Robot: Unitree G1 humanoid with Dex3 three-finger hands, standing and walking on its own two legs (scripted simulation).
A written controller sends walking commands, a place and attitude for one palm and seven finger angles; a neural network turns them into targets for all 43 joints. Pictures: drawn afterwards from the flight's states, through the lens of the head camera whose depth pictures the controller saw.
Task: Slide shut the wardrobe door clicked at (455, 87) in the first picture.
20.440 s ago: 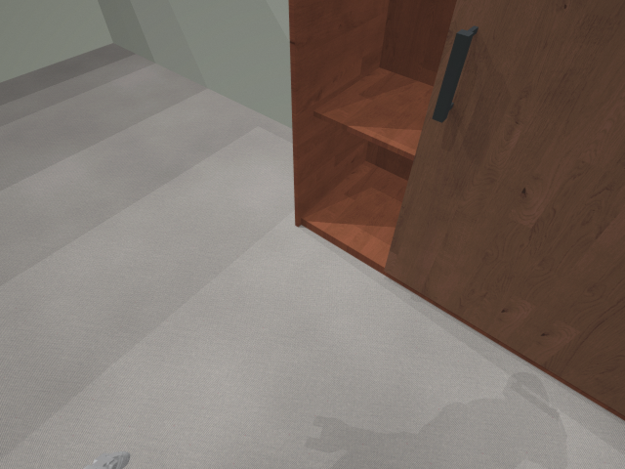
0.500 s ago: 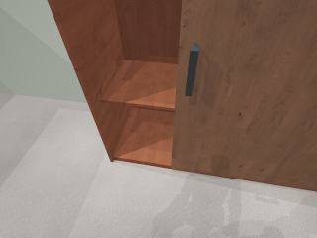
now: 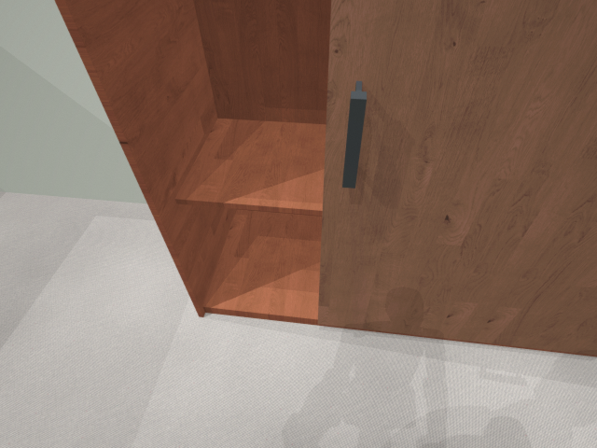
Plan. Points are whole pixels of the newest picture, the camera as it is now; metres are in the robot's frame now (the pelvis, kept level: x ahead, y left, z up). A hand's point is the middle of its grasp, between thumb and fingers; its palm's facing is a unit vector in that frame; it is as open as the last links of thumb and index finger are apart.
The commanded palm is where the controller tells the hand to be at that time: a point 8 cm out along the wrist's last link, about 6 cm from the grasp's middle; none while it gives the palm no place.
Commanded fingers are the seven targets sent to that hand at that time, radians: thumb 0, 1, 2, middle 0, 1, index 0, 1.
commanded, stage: shuffle to correct the standing spot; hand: right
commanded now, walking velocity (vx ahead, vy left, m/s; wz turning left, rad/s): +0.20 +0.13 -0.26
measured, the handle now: (353, 136) +0.62 -0.07 +0.10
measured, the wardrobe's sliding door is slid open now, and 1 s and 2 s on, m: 0.43 0.43 0.43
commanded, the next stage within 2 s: come to a stop and stand still in 0.84 s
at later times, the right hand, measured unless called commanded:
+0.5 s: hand out of the picture +0.13 -0.17 -0.17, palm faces +0.10 +0.98 -0.15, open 7.3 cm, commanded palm none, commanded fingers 0.00 -0.90 -0.90 0.20 0.30 0.20 0.30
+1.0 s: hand (377, 411) +0.23 -0.11 -0.19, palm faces +0.06 +0.99 -0.11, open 7.3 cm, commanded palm none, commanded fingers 0.00 -0.90 -0.90 0.20 0.30 0.20 0.30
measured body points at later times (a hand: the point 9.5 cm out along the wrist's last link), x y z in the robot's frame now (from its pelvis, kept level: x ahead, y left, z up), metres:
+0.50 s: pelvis +0.11 +0.00 +0.01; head +0.13 -0.02 +0.46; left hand +0.14 +0.23 -0.14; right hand +0.12 -0.22 -0.16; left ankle +0.17 +0.17 -0.69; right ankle +0.11 -0.11 -0.73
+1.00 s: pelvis +0.21 +0.06 +0.01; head +0.25 +0.02 +0.45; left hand +0.25 +0.30 -0.13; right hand +0.23 -0.16 -0.17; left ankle +0.19 +0.22 -0.66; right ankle +0.19 -0.02 -0.73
